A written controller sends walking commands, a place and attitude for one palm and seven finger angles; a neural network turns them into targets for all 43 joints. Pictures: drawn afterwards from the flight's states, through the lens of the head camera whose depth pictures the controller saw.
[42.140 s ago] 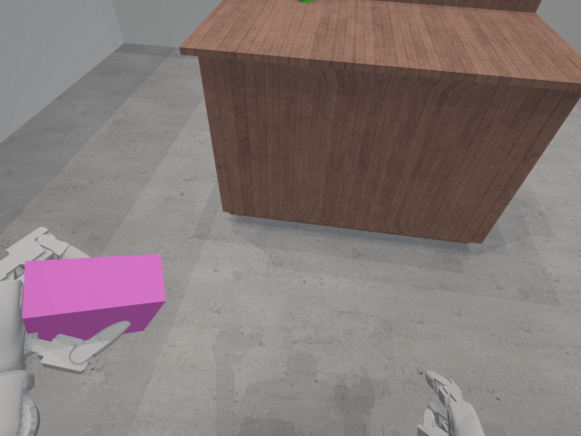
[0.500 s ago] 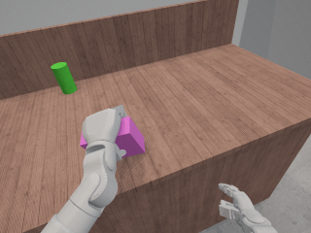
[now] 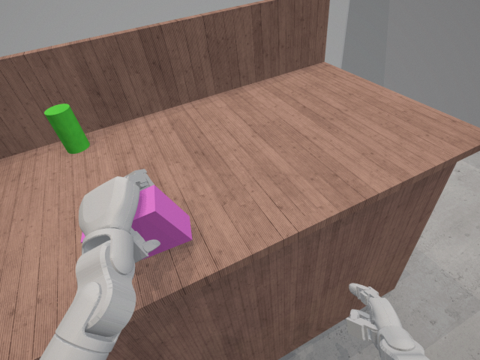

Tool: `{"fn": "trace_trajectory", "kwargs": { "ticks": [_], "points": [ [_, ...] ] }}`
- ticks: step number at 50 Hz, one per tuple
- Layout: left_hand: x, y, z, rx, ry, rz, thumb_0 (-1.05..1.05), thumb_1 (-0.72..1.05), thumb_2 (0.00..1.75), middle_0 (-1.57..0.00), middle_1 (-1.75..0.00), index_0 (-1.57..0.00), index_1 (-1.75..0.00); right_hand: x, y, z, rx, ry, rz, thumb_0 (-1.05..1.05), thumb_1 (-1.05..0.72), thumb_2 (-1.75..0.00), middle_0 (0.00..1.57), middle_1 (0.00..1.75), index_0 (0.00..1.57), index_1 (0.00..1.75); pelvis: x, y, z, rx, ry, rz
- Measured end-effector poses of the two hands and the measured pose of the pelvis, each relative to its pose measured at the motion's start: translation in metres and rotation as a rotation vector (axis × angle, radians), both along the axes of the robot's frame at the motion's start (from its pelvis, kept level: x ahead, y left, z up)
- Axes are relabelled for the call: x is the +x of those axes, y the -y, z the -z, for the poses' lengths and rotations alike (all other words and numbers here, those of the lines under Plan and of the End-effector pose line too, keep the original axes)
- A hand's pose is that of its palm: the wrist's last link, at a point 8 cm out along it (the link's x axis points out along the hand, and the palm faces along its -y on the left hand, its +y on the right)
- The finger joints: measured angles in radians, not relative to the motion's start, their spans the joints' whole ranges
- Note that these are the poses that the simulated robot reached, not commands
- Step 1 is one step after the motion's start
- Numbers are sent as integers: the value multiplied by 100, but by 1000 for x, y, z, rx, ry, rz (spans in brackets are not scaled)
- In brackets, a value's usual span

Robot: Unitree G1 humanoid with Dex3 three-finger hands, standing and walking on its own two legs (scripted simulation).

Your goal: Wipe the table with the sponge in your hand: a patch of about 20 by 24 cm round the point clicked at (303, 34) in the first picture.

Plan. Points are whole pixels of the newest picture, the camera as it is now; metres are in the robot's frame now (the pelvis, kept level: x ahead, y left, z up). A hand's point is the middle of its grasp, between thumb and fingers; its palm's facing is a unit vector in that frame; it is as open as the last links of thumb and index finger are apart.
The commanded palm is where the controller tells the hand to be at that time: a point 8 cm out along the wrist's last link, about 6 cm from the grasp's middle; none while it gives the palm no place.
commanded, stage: slide back across to the middle lane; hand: left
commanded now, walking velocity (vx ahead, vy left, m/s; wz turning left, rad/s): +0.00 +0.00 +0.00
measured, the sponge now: (146, 232) +0.29 +0.20 +0.11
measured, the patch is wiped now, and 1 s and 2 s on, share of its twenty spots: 0.95 0.95 0.95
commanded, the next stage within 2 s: wipe forward along the middle lane in 0.28 s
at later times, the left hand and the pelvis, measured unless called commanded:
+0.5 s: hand (94, 230) +0.25 +0.26 +0.15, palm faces +0.23 -0.28 -0.93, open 9.3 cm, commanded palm +0.22 +0.27 +0.20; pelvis -0.01 +0.03 +0.00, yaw +0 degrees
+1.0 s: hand (100, 210) +0.31 +0.29 +0.13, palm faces +0.10 -0.11 -0.99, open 9.4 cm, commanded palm +0.27 +0.29 +0.18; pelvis +0.00 +0.03 +0.00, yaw +1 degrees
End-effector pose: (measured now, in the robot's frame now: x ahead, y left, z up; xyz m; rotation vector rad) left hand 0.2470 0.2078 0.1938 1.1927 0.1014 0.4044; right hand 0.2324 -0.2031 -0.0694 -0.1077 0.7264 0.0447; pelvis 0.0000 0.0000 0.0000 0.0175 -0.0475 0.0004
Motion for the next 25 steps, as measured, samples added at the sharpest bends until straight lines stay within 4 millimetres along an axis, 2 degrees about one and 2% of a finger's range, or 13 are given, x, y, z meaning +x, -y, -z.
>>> {"fn": "trace_trajectory", "kwargs": {
  "ticks": [7,13,18,25],
  "points": [
    [-12,-19,-3,-10,-2,-29,-2,-45,109,-74,-144,-81,-139,-1,4,-3,-17,28,30,1,-91,-90,20,30,20,30,0,-3,0,-1,5,24],
    [-25,-41,-6,-3,-7,-74,-2,-45,109,-75,-144,-82,-139,-1,0,-4,-36,54,32,1,-91,-90,20,30,20,30,-2,-9,1,-6,12,19],
    [-27,-53,-5,2,-25,-93,-3,-45,109,-76,-143,-82,-138,0,-12,-5,-48,77,16,1,-91,-90,20,30,20,30,-6,-16,1,-8,18,7],
    [-23,-57,-1,15,-47,-70,-3,-46,109,-77,-142,-83,-137,0,-37,-8,-38,95,-14,1,-91,-90,20,30,20,30,-8,-27,-1,-8,19,4]
  ]
}}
